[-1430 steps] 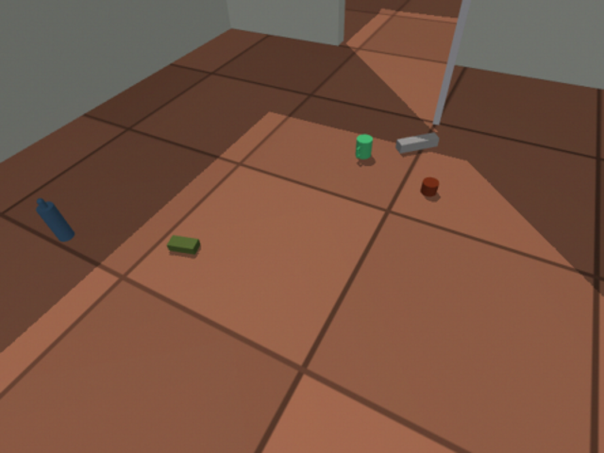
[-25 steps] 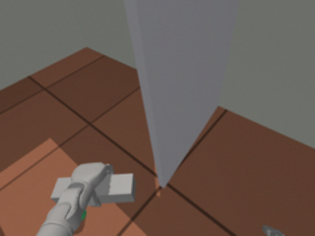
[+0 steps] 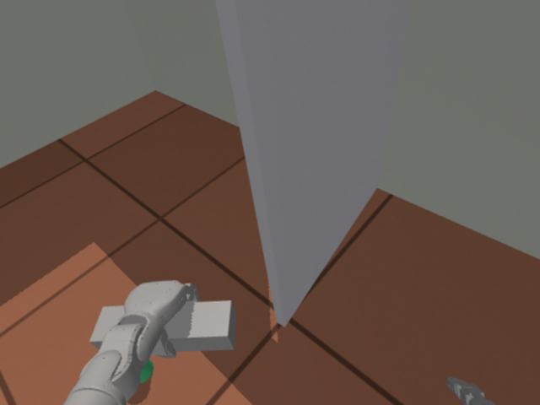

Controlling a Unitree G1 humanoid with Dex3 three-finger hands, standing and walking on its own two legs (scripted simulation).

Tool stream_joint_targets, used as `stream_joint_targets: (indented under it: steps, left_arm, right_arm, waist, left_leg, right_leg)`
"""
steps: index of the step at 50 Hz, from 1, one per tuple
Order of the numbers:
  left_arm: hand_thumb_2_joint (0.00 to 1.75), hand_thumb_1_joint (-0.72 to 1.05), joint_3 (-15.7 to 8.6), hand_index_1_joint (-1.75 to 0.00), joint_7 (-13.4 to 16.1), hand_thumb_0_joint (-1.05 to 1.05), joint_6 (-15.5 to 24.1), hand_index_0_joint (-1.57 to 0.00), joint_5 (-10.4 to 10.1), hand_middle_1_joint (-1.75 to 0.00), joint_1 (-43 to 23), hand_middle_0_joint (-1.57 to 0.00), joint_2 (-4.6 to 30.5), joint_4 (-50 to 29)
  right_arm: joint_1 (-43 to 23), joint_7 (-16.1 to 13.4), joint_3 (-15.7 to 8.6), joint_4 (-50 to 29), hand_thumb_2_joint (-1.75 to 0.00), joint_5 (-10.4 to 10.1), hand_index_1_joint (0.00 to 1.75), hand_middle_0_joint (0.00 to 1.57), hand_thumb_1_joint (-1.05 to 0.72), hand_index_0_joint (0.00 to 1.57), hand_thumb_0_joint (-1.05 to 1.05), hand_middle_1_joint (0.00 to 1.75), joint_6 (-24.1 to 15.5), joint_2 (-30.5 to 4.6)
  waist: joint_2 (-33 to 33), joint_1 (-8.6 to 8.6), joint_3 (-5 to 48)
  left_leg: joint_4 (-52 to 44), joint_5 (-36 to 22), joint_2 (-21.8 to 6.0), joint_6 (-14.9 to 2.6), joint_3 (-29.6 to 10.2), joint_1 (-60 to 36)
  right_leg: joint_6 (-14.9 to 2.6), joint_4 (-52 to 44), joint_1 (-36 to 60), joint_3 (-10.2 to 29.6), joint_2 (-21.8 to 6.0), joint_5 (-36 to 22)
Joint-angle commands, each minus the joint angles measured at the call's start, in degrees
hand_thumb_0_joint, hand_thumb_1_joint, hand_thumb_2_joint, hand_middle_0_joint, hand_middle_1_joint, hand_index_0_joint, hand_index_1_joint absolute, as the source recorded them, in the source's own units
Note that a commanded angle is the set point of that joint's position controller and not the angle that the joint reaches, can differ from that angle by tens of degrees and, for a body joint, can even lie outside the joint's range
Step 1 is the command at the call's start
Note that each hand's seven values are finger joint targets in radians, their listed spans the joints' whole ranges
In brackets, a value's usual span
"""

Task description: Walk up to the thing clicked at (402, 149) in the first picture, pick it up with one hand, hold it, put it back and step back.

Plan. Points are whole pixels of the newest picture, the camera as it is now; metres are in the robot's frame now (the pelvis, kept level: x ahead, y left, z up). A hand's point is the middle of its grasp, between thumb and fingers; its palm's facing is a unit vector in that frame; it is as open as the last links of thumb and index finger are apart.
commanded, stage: hold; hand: left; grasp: from above
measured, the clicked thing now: (167, 327) +0.30 +0.23 -0.06
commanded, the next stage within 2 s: crouch in 0.74 s
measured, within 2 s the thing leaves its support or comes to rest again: neither
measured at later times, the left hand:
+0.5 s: hand (161, 325) +0.29 +0.22 -0.03, palm faces -0.46 -0.04 -0.89, open 9.3 cm
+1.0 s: hand (165, 322) +0.29 +0.22 -0.03, palm faces -0.45 -0.05 -0.89, open 9.3 cm
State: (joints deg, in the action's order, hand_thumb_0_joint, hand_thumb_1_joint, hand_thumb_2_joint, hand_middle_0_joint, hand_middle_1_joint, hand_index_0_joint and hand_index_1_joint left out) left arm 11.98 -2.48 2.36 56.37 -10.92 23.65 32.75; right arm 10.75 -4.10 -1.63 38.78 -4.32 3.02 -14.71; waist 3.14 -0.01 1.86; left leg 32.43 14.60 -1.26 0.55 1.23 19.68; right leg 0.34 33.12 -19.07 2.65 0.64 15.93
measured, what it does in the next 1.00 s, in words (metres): stands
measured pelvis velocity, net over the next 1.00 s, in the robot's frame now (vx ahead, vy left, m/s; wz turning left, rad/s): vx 0.01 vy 0.00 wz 0.00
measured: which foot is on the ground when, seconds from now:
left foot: down 0.00-1.00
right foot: down 0.00-1.00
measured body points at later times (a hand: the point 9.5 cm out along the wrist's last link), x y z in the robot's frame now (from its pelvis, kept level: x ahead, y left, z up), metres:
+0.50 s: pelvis +0.00 +0.00 +0.01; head +0.01 -0.02 +0.45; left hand +0.31 +0.22 +0.02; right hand +0.16 -0.25 -0.11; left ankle +0.02 +0.13 -0.73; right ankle +0.01 -0.12 -0.73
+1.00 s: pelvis +0.01 +0.00 +0.01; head +0.02 -0.02 +0.46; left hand +0.31 +0.22 +0.02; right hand +0.16 -0.25 -0.11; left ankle +0.02 +0.13 -0.73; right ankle +0.01 -0.12 -0.73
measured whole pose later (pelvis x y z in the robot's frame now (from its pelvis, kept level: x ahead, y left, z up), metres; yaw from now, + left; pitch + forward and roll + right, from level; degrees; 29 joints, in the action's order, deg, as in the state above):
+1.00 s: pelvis +0.01 +0.00 +0.01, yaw +0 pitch +2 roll +0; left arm 11.7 -1.2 2.8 57.1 -11.8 23.2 34.9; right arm 10.1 -4.2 -1.6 38.8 -4.6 4.6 -14.3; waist 2.9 -0.1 1.1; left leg 28.5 13.3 -1.0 0.3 1.4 16.8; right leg 0.5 29.2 -16.2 2.8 0.3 14.6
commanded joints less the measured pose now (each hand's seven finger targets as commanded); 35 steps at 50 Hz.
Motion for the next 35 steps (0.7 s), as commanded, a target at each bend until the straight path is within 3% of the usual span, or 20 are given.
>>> stream_joint_targets:
  steps: [1, 3, 5, 9, 11, 16, 18, 19, 25, 30, 35]
  left_arm:
    - [0.71, 0.7, -6.4, -0.75, 2.0, 0.0, 0.0, -1.01, 0.0, -0.81, -18.1, -0.95, 12.2, -11.2]
    - [0.72, 0.69, -7.1, -0.75, 1.6, 0.0, -0.2, -1.0, -0.3, -0.81, -17.6, -0.95, 12.7, -11.3]
    - [0.73, 0.68, -5.6, -0.75, 1.1, 0.0, -0.3, -1.0, -0.6, -0.8, -18.4, -0.95, 11.5, -11.7]
    - [0.73, 0.67, -6.5, -0.75, 0.6, 0.0, 0.0, -0.99, -0.9, -0.8, -18.2, -0.94, 12.3, -11.9]
    - [0.7, 0.66, -5.9, -0.75, 0.5, 0.0, 0.1, -0.98, -0.5, -0.81, -19.6, -0.92, 12.1, -12.2]
    - [0.74, 0.67, -7.3, -0.74, 0.9, 0.0, 0.5, -0.99, -0.8, -0.79, -19.3, -0.95, 13.3, -12.0]
    - [0.75, 0.67, -6.5, -0.76, 1.1, 0.0, 0.5, -0.99, -0.4, -0.81, -18.4, -0.94, 12.0, -11.1]
    - [0.76, 0.65, -7.3, -0.77, 1.3, 0.0, 0.4, -0.98, 0.1, -0.81, -17.1, -0.94, 12.7, -10.8]
    - [0.76, 0.66, -6.4, -0.77, 1.4, 0.0, 0.7, -0.99, 0.1, -0.82, -22.3, -0.94, 12.7, -11.6]
    - [0.75, 0.67, -5.5, -0.77, 1.3, 0.0, 0.5, -0.99, -0.7, -0.83, -18.1, -0.93, 10.9, -10.0]
    - [0.76, 0.65, -6.2, -0.74, 1.2, 0.0, 0.4, -0.98, -0.2, -0.77, -16.3, -0.95, 11.7, -10.9]
  right_arm:
    - [-6.0, -0.5, -1.9, -8.2, -0.9, 0.0, 0.3, 0.2, -0.9, 0.2, 0.0, 0.3, -2.5, -6.9]
    - [-6.2, -0.4, -1.9, -8.4, -0.9, 0.0, 0.3, 0.2, -0.91, 0.2, 0.0, 0.3, -2.5, -6.9]
    - [-6.1, -0.5, -1.8, -8.3, -0.9, 0.0, 0.3, 0.2, -0.91, 0.2, 0.0, 0.3, -2.4, -6.8]
    - [-6.2, -0.6, -1.7, -8.5, -0.9, 0.0, 0.3, 0.2, -0.91, 0.2, 0.0, 0.3, -2.4, -6.6]
    - [-6.0, -0.6, -1.6, -8.1, -0.9, 0.1, 0.3, 0.2, -0.91, 0.2, 0.0, 0.3, -2.4, -6.7]
    - [-6.2, -0.7, -1.5, -8.3, -0.9, 0.0, 0.3, 0.2, -0.91, 0.2, 0.0, 0.3, -2.2, -6.7]
    - [-6.2, -0.6, -1.6, -8.5, -0.9, 0.0, 0.3, 0.2, -0.91, 0.2, 0.0, 0.3, -2.1, -6.7]
    - [-6.2, -0.7, -1.6, -8.4, -0.9, 0.0, 0.3, 0.2, -0.91, 0.2, 0.0, 0.3, -1.9, -6.7]
    - [-5.3, -0.7, -1.8, -7.6, -0.9, 0.1, 0.3, 0.2, -0.91, 0.2, 0.0, 0.3, -1.7, -6.8]
    - [-5.8, -0.6, -1.8, -8.2, -0.9, -0.1, 0.3, 0.2, -0.9, 0.2, 0.0, 0.3, -1.6, -6.7]
    - [-6.4, -0.6, -1.9, -8.9, -0.9, -0.2, 0.3, 0.2, -0.9, 0.2, 0.0, 0.3, -1.1, -6.7]
  waist:
    - [-2.4, -0.24, 11.5]
    - [-1.5, -0.58, 11.8]
    - [-2.7, 0.1, 11.7]
    - [-2.6, -0.22, 11.2]
    - [-2.3, 0.03, 12.1]
    - [-1.3, -0.68, 12.0]
    - [-1.6, -0.26, 11.5]
    - [-1.4, -0.85, 11.6]
    - [-1.1, 0.24, 12.7]
    - [-2.1, -0.43, 12.0]
    - [-1.8, -0.75, 11.2]
  left_leg:
    - [-5.2, -6.5, 2.1, -1.39, 0.2, -8.1]
    - [-5.6, -7.3, 2.0, -1.31, 0.4, -8.9]
    - [-5.5, -8.3, 1.9, -1.51, 0.3, -9.6]
    - [-6.0, -7.3, 2.3, -1.65, 0.6, -9.5]
    - [-6.2, -8.7, 2.1, -1.51, 0.4, -10.3]
    - [-6.8, -9.1, 2.0, -1.41, 0.3, -10.4]
    - [-6.9, -9.4, 1.9, -1.32, 0.3, -10.6]
    - [-6.9, -10.0, 1.9, -1.24, 0.3, -10.6]
    - [-6.7, -11.6, 1.9, -1.35, 0.4, -11.8]
    - [-7.0, -11.5, 2.1, -1.42, 0.6, -11.6]
    - [-7.5, -10.5, 2.2, -1.39, 0.7, -11.2]
  right_leg:
    - [-0.82, -6.8, 2.2, -1.2, 1.5, -5.5]
    - [-0.88, -7.0, 2.8, -1.3, 1.5, -6.1]
    - [-0.66, -7.2, 2.5, -1.2, 1.5, -7.4]
    - [-0.57, -8.2, 2.8, -1.0, 1.2, -6.5]
    - [-0.7, -7.7, 3.0, -1.2, 1.4, -7.9]
    - [-0.94, -8.0, 4.1, -1.3, 1.5, -7.8]
    - [-1.04, -8.0, 3.6, -1.4, 1.5, -8.0]
    - [-1.08, -7.9, 3.9, -1.5, 1.6, -8.4]
    - [-0.93, -8.0, 3.8, -1.3, 1.5, -10.8]
    - [-0.81, -8.7, 4.5, -1.4, 1.3, -10.5]
    - [-0.94, -9.1, 4.7, -1.4, 1.1, -9.3]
